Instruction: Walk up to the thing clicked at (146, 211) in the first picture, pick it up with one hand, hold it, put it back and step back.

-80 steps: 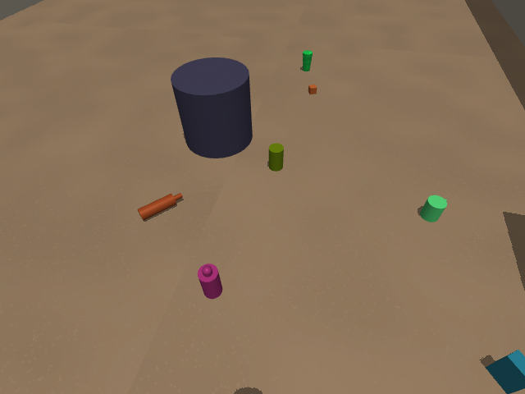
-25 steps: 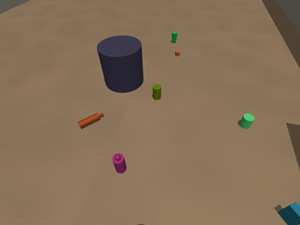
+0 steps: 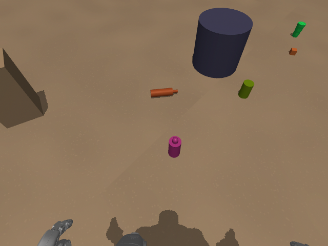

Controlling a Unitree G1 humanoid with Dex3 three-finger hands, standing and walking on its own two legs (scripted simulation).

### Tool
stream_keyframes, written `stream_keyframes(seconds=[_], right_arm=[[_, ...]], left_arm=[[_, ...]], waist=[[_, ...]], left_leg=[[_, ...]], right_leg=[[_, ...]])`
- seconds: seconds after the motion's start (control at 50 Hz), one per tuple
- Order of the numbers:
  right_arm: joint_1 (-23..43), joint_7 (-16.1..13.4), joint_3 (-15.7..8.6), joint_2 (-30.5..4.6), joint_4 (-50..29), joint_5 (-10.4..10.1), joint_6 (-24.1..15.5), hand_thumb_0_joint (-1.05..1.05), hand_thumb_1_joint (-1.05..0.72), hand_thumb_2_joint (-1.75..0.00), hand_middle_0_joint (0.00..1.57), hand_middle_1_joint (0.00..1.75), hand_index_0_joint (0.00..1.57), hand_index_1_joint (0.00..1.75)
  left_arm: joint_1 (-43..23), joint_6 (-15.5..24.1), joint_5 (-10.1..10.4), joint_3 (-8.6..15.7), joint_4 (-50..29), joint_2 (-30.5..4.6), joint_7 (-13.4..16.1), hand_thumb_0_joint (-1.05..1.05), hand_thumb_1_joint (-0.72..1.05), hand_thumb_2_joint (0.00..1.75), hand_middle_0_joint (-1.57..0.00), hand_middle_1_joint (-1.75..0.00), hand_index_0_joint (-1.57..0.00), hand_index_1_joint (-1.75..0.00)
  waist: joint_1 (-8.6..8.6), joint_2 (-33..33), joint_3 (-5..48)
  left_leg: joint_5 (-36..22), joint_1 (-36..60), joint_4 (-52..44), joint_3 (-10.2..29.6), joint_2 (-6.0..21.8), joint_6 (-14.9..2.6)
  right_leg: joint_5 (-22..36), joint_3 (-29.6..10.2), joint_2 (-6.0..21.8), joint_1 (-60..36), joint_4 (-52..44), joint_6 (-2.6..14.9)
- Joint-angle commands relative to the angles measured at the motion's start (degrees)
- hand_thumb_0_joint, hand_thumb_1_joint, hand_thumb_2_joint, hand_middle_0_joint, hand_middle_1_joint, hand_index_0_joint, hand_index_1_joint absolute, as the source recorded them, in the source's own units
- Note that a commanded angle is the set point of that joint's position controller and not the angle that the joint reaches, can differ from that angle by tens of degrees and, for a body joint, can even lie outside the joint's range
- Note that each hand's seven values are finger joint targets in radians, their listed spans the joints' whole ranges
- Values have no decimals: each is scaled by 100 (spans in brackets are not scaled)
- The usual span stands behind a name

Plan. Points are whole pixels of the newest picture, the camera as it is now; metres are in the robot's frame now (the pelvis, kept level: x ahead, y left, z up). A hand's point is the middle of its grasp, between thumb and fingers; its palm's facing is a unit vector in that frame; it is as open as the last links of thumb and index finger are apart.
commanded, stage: walk up
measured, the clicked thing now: (164, 92) +1.27 +0.07 -0.73
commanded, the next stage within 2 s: stand in 1.86 s
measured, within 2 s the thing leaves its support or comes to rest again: neither
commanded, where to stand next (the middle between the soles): +0.08 +0.01 m, yaw +42 degrees
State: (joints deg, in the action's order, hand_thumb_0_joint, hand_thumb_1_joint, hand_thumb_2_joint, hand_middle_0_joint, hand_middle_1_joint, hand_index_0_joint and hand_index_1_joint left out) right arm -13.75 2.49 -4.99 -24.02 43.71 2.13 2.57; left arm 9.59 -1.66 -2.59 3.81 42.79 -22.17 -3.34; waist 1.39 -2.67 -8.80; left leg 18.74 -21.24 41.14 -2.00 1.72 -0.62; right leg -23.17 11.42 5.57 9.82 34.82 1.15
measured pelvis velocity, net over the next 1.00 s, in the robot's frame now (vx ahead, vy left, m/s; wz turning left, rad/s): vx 0.01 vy -0.03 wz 0.66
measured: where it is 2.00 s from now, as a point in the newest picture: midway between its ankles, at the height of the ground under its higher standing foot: outside the picture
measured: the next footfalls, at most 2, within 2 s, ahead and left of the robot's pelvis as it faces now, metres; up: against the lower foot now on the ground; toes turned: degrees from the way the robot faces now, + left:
left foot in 0.04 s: +0.07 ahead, +0.14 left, +0.00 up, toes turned +5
right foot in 0.32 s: +0.10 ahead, -0.14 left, +0.00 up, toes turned +13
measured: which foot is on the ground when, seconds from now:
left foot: up 0.00-0.02, down 0.04-0.32, up 0.34-0.62, down 0.64-0.96, up 0.98-1.00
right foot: down 0.00-0.06, up 0.08-0.30, down 0.32-0.66, up 0.68-0.92, down 0.94-1.00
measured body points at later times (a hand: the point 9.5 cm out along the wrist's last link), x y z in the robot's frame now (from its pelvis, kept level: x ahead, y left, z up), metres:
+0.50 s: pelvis +0.00 -0.03 -0.01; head +0.05 -0.04 +0.44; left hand -0.06 +0.31 -0.09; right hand +0.24 -0.28 -0.11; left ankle -0.03 +0.11 -0.66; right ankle +0.07 -0.15 -0.73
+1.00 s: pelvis +0.01 -0.03 -0.03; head +0.03 -0.02 +0.42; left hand -0.13 +0.26 -0.13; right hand +0.28 -0.23 -0.13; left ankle -0.04 +0.11 -0.71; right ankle +0.10 -0.11 -0.73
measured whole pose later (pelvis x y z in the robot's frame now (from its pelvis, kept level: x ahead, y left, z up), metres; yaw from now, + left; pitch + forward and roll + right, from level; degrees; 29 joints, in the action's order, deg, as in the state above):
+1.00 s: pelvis +0.01 -0.03 -0.03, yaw +38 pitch -3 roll -1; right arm -14.5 -1.4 -2.2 -23.9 45.1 0.3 1.2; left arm 15.3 0.2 -1.9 3.2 46.5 -22.5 -1.0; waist 1.1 1.3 -6.4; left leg 27.6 -26.0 53.4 9.1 -3.0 -0.5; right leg -22.5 4.1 2.2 21.4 46.6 1.0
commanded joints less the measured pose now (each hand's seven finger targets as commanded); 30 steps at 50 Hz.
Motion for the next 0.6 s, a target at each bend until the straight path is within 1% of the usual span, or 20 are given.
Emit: stream_keyframes(seconds=[0.0, 0.02, 0.04, 0.06, 0.08, 0.1, 0.14, 0.2, 0.26, 0.28, 0.3, 0.32, 0.34, 0.36, 0.4, 0.42, 0.46, 0.5, 0.56, 0.58], right_arm=[[-1125, -168, -457, -1156, -352, 45, -349, 0, -90, -90, 20, 30, 20, 30], [-1066, -248, -588, -1698, -485, 104, -407, 0, -90, -90, 20, 30, 20, 30], [-994, -289, -604, -2072, -669, 66, -448, 0, -90, -90, 20, 30, 20, 30], [-679, -330, -640, -2058, -750, -51, -456, 0, -90, -90, 20, 30, 20, 30], [-450, -369, -529, -1759, -825, -142, -415, 0, -90, -90, 20, 30, 20, 30], [-266, -405, -417, -1552, -877, -125, -409, 0, -90, -90, 20, 30, 20, 30], [-160, -396, -369, -1451, -959, -88, -395, 0, -90, -90, 20, 30, 20, 30], [-198, -320, -375, -1438, -1069, 41, -321, 0, -90, -90, 20, 30, 20, 30], [249, -282, -356, -1339, -1315, -3, -214, 0, -90, -90, 20, 30, 20, 30], [369, -291, -262, -996, -1412, -58, -185, 0, -90, -90, 20, 30, 20, 30], [251, -295, -179, -662, -1517, -64, -172, 0, -90, -90, 20, 30, 20, 30], [7, -368, -281, -992, -1380, 11, -112, 0, -90, -90, 20, 30, 20, 30], [-63, -336, -371, -1329, -1225, -3, -81, 0, -90, -90, 20, 30, 20, 30], [-117, -267, -433, -1370, -1069, -34, -91, 0, -90, -90, 20, 30, 20, 30], [-316, -113, -410, -1206, -927, -61, -115, 0, -90, -90, 20, 30, 20, 30], [-294, -50, -391, -1156, -862, -43, -124, 0, -90, -90, 20, 30, 20, 30], [-84, 18, -355, -1080, -837, -74, -128, 0, -90, -90, 20, 30, 20, 30], [238, 32, -310, -967, -895, -107, -181, 0, -90, -90, 20, 30, 20, 30], [-110, -38, -303, -934, -629, -175, -265, 0, -90, -90, 20, 30, 20, 30], [-444, -73, -321, -967, -453, -176, -299, 0, -90, -90, 20, 30, 20, 30]], left_arm=[[-18, 86, 174, 306, -690, -1291, 88, 0, 90, 90, -20, -30, -20, -30], [226, 62, 208, 185, -788, -878, 96, 0, 90, 90, -20, -30, -20, -30], [137, -9, 191, 206, -902, -974, 124, 0, 90, 90, -20, -30, -20, -30], [-61, 6, 181, 213, -903, -1290, 165, 0, 90, 90, -20, -30, -20, -30], [76, 42, 173, 271, -796, -1396, 158, 0, 90, 90, -20, -30, -20, -30], [264, 71, 199, 282, -654, -1307, 155, 0, 90, 90, -20, -30, -20, -30], [518, 86, 201, 319, -489, -1288, 136, 0, 90, 90, -20, -30, -20, -30], [612, 167, 206, 329, -500, -1120, 199, 0, 90, 90, -20, -30, -20, -30], [1269, 292, 181, 369, -368, -1119, 318, 0, 90, 90, -20, -30, -20, -30], [1495, 345, 110, 457, -359, -1421, 377, 0, 90, 90, -20, -30, -20, -30], [1322, 404, -17, 614, -467, -2154, 412, 0, 90, 90, -20, -30, -20, -30], [617, 386, -10, 632, -631, -2409, 417, 0, 90, 90, -20, -30, -20, -30], [295, 418, 51, 599, -733, -2219, 438, 0, 90, 90, -20, -30, -20, -30], [296, 449, 86, 520, -672, -1870, 462, 0, 90, 90, -20, -30, -20, -30], [297, 485, 27, 515, -486, -1816, 472, 0, 90, 90, -20, -30, -20, -30], [547, 490, 38, 525, -428, -1779, 460, 0, 90, 90, -20, -30, -20, -30], [725, 500, -15, 551, -447, -1852, 420, 0, 90, 90, -20, -30, -20, -30], [879, 493, -21, 561, -485, -1969, 384, 0, 90, 90, -20, -30, -20, -30], [591, 395, 62, 505, -590, -1984, 313, 0, 90, 90, -20, -30, -20, -30], [432, 338, 101, 458, -630, -1938, 290, 0, 90, 90, -20, -30, -20, -30]], waist=[[-450, 50, 1283], [-417, 1673, 1196], [-390, 1522, 1432], [-381, 1220, 1284], [-262, 844, 1106], [-160, 959, 1052], [-125, 1325, 939], [-152, 1421, 900], [250, 1268, 1291], [475, 352, 1211], [360, -1198, 950], [98, -1243, 891], [-67, -571, 575], [-132, -42, 387], [-167, -556, 404], [-33, -695, 448], [137, -976, 582], [280, -1174, 669], [83, -1200, 942], [-105, -1032, 1079]], left_leg=[[-794, 1949, -1418, -53, -352, -327], [-1531, 2696, -1982, 2197, 835, -863], [-1857, 2159, -1994, 4050, 1911, -1809], [-1052, 1446, -2251, 4081, 2039, -1956], [-974, 1314, -2100, 3105, 1599, -1665], [-1030, 1291, -1789, 2575, 1245, -1409], [-1368, 648, -1546, 2045, 841, -1184], [-2176, 1, -1319, 2164, 710, -1193], [-2279, -453, -484, 2079, 269, -869], [-1345, -889, 375, 1751, -227, -518], [917, -1931, 1621, 1039, -1106, -118], [1693, -1819, 2812, 1049, -559, 1], [1467, -1682, 3279, 1295, -352, 79], [1036, -1591, 3214, 1234, -188, 123], [493, -1399, 2874, 896, -80, 160], [435, -1394, 2498, 764, -83, 150], [608, -1294, 1740, 459, -100, 181], [887, -966, 885, 280, -107, 131], [373, 88, -11, -208, -392, 73], [-130, 828, -506, -350, -484, 52]], right_leg=[[2415, -245, 703, 780, 1477, 263], [147, -86, -144, 2378, 2936, -114], [-1330, -981, -481, 2545, 3267, -183], [-1287, -1621, -81, 2252, 3427, -81], [-1099, -1460, -3, 2176, 3170, -94], [-907, -1454, 23, 2151, 2813, -65], [-696, -1181, -130, 1621, 2127, -71], [-665, -941, -447, 971, 1455, -43], [457, -800, -646, -57, -6, 117], [269, -1622, -62, -232, -986, 278], [310, -3764, 1635, -353, -1744, 742], [328, -4861, 2826, 314, -2173, 1683], [723, -4563, 2743, 645, -2063, 1875], [1005, -3368, 2200, 686, -1665, 1576], [1093, -2121, 1416, 562, -1282, 1177], [1112, -1817, 1214, 284, -1139, 1011], [1177, -1530, 1223, -97, -1059, 1044], [1893, -1375, 1361, -212, -764, 1111], [2114, -1003, 1362, 260, -296, 909], [1480, -841, 1331, 740, 55, 788]])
